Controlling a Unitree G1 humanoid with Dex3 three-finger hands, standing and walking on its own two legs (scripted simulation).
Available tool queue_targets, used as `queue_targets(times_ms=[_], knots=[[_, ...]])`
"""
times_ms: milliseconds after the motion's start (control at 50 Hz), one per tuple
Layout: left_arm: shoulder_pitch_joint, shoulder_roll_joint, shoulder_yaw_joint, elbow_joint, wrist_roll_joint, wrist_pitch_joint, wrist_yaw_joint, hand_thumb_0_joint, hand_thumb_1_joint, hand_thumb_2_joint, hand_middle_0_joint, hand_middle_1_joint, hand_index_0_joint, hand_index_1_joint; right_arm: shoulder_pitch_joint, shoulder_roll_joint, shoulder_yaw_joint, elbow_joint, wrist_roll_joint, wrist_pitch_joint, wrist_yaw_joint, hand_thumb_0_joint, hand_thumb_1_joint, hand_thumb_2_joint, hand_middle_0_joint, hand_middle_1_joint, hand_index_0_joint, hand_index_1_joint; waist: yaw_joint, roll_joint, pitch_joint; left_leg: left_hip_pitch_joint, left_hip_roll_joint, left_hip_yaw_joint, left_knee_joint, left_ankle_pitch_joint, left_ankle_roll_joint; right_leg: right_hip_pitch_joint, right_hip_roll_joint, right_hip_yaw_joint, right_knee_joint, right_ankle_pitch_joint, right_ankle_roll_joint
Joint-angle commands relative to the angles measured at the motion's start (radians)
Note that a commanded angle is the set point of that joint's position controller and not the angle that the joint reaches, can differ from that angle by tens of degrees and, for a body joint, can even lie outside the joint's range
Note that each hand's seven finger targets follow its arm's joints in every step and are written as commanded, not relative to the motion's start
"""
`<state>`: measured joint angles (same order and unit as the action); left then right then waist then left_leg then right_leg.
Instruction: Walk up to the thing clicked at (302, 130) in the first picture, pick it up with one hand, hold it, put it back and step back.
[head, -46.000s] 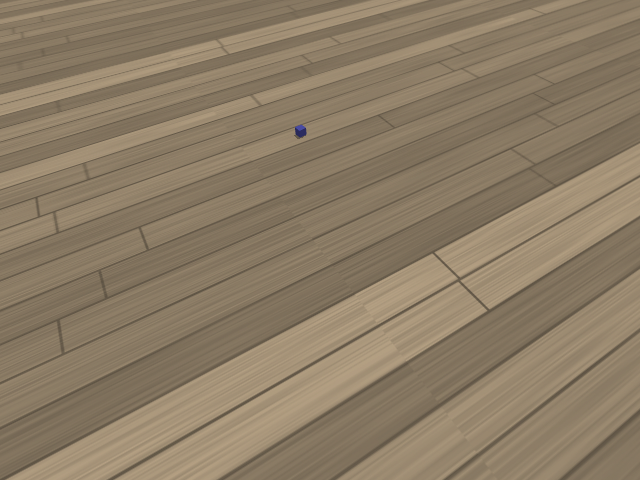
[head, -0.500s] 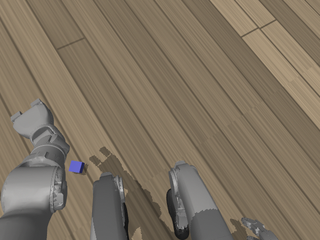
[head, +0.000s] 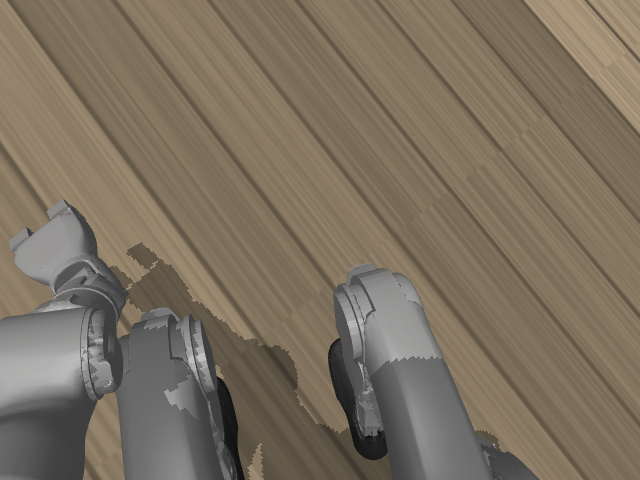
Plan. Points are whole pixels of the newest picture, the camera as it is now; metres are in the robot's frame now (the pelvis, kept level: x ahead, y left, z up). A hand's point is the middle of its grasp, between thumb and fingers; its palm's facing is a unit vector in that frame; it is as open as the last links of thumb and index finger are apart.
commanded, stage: approach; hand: left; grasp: from above
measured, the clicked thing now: (89, 301) +0.37 +0.30 -0.32
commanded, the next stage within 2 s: rest palm in 0.16 s
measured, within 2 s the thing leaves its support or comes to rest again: neither
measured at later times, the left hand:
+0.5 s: hand (93, 275) +0.41 +0.28 -0.27, palm faces -0.31 -0.32 -0.90, open 13.4 cm
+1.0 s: hand (96, 274) +0.41 +0.28 -0.28, palm faces -0.32 -0.31 -0.90, open 13.0 cm
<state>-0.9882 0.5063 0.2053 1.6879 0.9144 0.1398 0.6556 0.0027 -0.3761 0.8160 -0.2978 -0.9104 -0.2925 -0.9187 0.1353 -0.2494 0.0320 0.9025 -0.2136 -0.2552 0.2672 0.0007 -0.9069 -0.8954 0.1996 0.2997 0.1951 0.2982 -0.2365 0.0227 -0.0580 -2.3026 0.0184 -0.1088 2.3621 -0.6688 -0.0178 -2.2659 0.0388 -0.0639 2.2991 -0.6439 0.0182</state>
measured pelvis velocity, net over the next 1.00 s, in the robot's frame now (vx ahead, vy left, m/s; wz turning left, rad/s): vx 0.00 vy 0.01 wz -0.11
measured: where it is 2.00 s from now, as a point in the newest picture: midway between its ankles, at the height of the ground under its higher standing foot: (295, 439)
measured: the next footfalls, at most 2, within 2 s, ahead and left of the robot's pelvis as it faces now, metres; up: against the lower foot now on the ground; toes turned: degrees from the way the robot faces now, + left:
none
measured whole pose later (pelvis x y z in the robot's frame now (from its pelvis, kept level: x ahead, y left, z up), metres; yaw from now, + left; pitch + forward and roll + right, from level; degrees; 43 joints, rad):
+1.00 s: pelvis +0.00 +0.01 -0.03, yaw -6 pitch +27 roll -12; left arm -1.01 0.79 0.31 1.88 0.92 0.02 0.86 0.00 -0.34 0.79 -0.22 -0.98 -0.25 -0.96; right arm 0.09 -0.35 0.18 0.87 -0.27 -0.41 0.45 0.00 -0.91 -0.90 0.20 0.30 0.19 0.30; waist -0.33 -0.09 0.15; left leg -2.32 0.01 -0.25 2.54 -0.72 -0.02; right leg -2.23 0.06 -0.18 2.37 -0.65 0.04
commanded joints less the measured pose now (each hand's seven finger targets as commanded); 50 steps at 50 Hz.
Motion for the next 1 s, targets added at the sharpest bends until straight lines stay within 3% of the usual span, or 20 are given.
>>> queue_targets(times_ms=[0,60,80,180,240,260,360,380,400,460,540,620,660,700,740,760,780,840,880,980], knots=[[-0.204,0.134,-0.018,0.026,0.047,-0.054,0.094,0.000,-0.424,0.870,-0.229,-0.908,-0.215,-0.920,0.236,-0.247,-0.049,0.006,-0.008,-0.041,0.029,0.000,-0.888,-0.894,0.201,0.300,0.201,0.300,-0.053,0.133,-0.590,0.401,-0.014,0.056,-0.195,0.031,0.038,0.350,0.020,-0.081,-0.257,0.036,-0.035],[-0.264,0.155,-0.021,0.030,0.030,-0.085,0.114,0.000,-0.445,0.885,-0.212,-0.935,-0.200,-0.946,0.239,-0.264,-0.023,0.009,-0.020,-0.058,0.052,0.000,-0.892,-0.896,0.201,0.300,0.200,0.300,-0.066,0.169,-0.585,0.417,-0.012,0.048,-0.168,0.091,0.031,0.334,0.021,-0.101,-0.227,0.102,-0.038],[-0.288,0.178,-0.029,0.041,0.042,-0.094,0.122,0.000,-0.439,0.875,-0.208,-0.956,-0.203,-0.960,0.238,-0.263,-0.006,0.008,-0.033,-0.067,0.063,0.000,-0.896,-0.897,0.201,0.300,0.200,0.300,-0.087,0.176,-0.563,0.414,-0.008,0.046,-0.147,0.109,0.029,0.329,0.018,-0.108,-0.212,0.125,-0.037],[-0.242,0.303,0.075,0.074,0.064,-0.120,0.206,0.000,-0.391,0.826,-0.222,-0.956,-0.228,-0.947,0.233,-0.319,0.012,0.017,-0.054,-0.091,0.100,0.000,-0.895,-0.897,0.201,0.300,0.200,0.300,-0.057,0.263,-0.579,0.463,-0.004,0.035,-0.132,0.158,0.016,0.379,0.032,-0.134,-0.180,0.182,-0.040],[-0.271,0.340,0.111,0.055,0.065,-0.120,0.241,0.000,-0.373,0.799,-0.224,-0.961,-0.238,-0.944,0.210,-0.315,0.029,0.003,-0.070,-0.106,0.129,0.000,-0.898,-0.898,0.201,0.300,0.200,0.300,-0.067,0.312,-0.543,0.484,0.003,0.027,-0.119,0.179,0.007,0.365,0.024,-0.153,-0.146,0.214,-0.041],[-0.248,0.378,0.152,0.015,0.055,-0.120,0.251,0.000,-0.423,0.858,-0.228,-0.886,-0.211,-0.901,0.214,-0.334,0.019,0.014,-0.068,-0.103,0.132,0.000,-0.898,-0.903,0.200,0.300,0.200,0.300,-0.044,0.347,-0.584,0.512,0.005,0.025,-0.129,0.198,0.005,0.383,0.028,-0.154,-0.153,0.225,-0.043],[-0.214,0.334,0.115,0.066,0.025,-0.107,0.224,0.000,-0.439,0.855,-0.195,-0.936,-0.189,-0.939,0.214,-0.331,0.028,0.014,-0.066,-0.105,0.161,0.000,-0.906,-0.904,0.199,0.300,0.200,0.300,-0.092,0.294,-0.514,0.440,0.010,0.028,-0.086,0.210,0.017,0.410,0.035,-0.160,-0.154,0.257,-0.035],[-0.193,0.347,0.127,0.059,0.021,-0.110,0.220,0.000,-0.428,0.849,-0.195,-0.937,-0.192,-0.937,0.214,-0.342,0.023,0.017,-0.062,-0.106,0.161,0.000,-0.902,-0.903,0.200,0.300,0.200,0.300,-0.078,0.289,-0.525,0.431,0.010,0.025,-0.089,0.200,0.020,0.412,0.037,-0.159,-0.157,0.245,-0.035],[-0.198,0.352,0.118,0.057,0.022,-0.113,0.215,0.000,-0.427,0.848,-0.202,-0.931,-0.198,-0.933,0.215,-0.338,0.027,0.015,-0.061,-0.108,0.164,0.000,-0.904,-0.904,0.200,0.300,0.200,0.300,-0.087,0.274,-0.520,0.424,0.011,0.023,-0.081,0.204,0.023,0.422,0.038,-0.160,-0.161,0.252,-0.032],[-0.157,0.357,0.130,0.067,0.017,-0.117,0.215,0.000,-0.423,0.844,-0.186,-0.957,-0.189,-0.951,0.222,-0.350,0.024,0.017,-0.050,-0.101,0.166,0.000,-0.902,-0.903,0.200,0.300,0.200,0.300,-0.072,0.282,-0.536,0.444,0.014,0.008,-0.100,0.225,0.019,0.431,0.042,-0.167,-0.146,0.266,-0.037],[-0.221,0.341,0.089,0.096,0.028,-0.125,0.219,0.000,-0.393,0.819,-0.196,-0.970,-0.208,-0.955,0.210,-0.355,0.037,0.002,-0.054,-0.109,0.170,0.000,-0.904,-0.904,0.199,0.300,0.200,0.300,-0.117,0.242,-0.472,0.397,0.013,-0.014,-0.092,0.150,0.026,0.387,0.042,-0.176,-0.155,0.206,-0.036],[-0.227,0.398,0.105,0.099,0.033,-0.135,0.226,0.000,-0.387,0.816,-0.189,-0.982,-0.205,-0.962,0.202,-0.375,0.045,0.000,-0.050,-0.122,0.167,0.000,-0.904,-0.903,0.200,0.301,0.200,0.301,-0.109,0.256,-0.451,0.403,0.015,-0.028,-0.105,0.114,0.024,0.370,0.040,-0.180,-0.154,0.165,-0.036],[-0.256,0.398,0.083,0.099,0.044,-0.139,0.228,0.000,-0.374,0.807,-0.202,-0.976,-0.217,-0.957,0.179,-0.379,0.054,-0.008,-0.055,-0.132,0.171,0.000,-0.905,-0.904,0.199,0.301,0.200,0.301,-0.123,0.267,-0.420,0.410,0.020,-0.037,-0.103,0.093,0.020,0.338,0.037,-0.189,-0.142,0.151,-0.036],[-0.222,0.423,0.116,0.109,0.041,-0.138,0.244,0.000,-0.368,0.800,-0.204,-0.981,-0.222,-0.959,0.184,-0.392,0.048,-0.005,-0.048,-0.136,0.168,0.000,-0.905,-0.904,0.199,0.300,0.200,0.301,-0.104,0.291,-0.433,0.426,0.019,-0.036,-0.109,0.100,0.017,0.363,0.038,-0.187,-0.148,0.158,-0.039],[-0.218,0.425,0.109,0.119,0.053,-0.127,0.251,0.000,-0.353,0.782,-0.195,-1.000,-0.222,-0.969,0.172,-0.391,0.057,-0.011,-0.051,-0.140,0.174,0.000,-0.907,-0.905,0.199,0.300,0.200,0.300,-0.108,0.301,-0.412,0.430,0.022,-0.040,-0.109,0.109,0.011,0.348,0.035,-0.195,-0.134,0.167,-0.037],[-0.235,0.416,0.098,0.125,0.043,-0.124,0.249,0.000,-0.359,0.787,-0.201,-0.989,-0.224,-0.962,0.173,-0.389,0.061,-0.010,-0.054,-0.143,0.178,0.000,-0.907,-0.905,0.199,0.301,0.200,0.301,-0.124,0.307,-0.399,0.432,0.023,-0.041,-0.104,0.111,0.010,0.350,0.035,-0.196,-0.130,0.173,-0.037],[-0.230,0.434,0.117,0.113,0.040,-0.123,0.254,0.000,-0.375,0.804,-0.198,-0.985,-0.216,-0.964,0.183,-0.403,0.056,-0.005,-0.052,-0.142,0.178,0.000,-0.907,-0.905,0.199,0.301,0.200,0.301,-0.115,0.319,-0.429,0.443,0.023,-0.042,-0.113,0.122,0.011,0.371,0.040,-0.194,-0.142,0.183,-0.039],[-0.209,0.438,0.117,0.120,0.025,-0.113,0.258,0.000,-0.362,0.788,-0.205,-0.984,-0.226,-0.959,0.172,-0.403,0.064,-0.018,-0.051,-0.148,0.180,0.000,-0.908,-0.905,0.199,0.301,0.200,0.301,-0.115,0.299,-0.421,0.420,0.023,-0.037,-0.095,0.134,0.016,0.395,0.043,-0.190,-0.151,0.199,-0.035],[-0.229,0.428,0.093,0.128,0.017,-0.112,0.249,0.000,-0.353,0.777,-0.211,-0.982,-0.235,-0.955,0.160,-0.393,0.076,-0.013,-0.053,-0.155,0.182,0.000,-0.912,-0.906,0.199,0.301,0.200,0.301,-0.136,0.289,-0.399,0.399,0.022,-0.034,-0.082,0.124,0.018,0.387,0.040,-0.190,-0.142,0.195,-0.033],[-0.216,0.434,0.080,0.124,0.004,-0.113,0.228,0.000,-0.312,0.746,-0.247,-0.946,-0.270,-0.919,0.177,-0.404,0.088,-0.024,-0.052,-0.166,0.184,0.000,-0.912,-0.906,0.199,0.301,0.200,0.301,-0.144,0.258,-0.405,0.402,0.021,-0.040,-0.074,0.132,0.023,0.413,0.047,-0.194,-0.153,0.205,-0.028]])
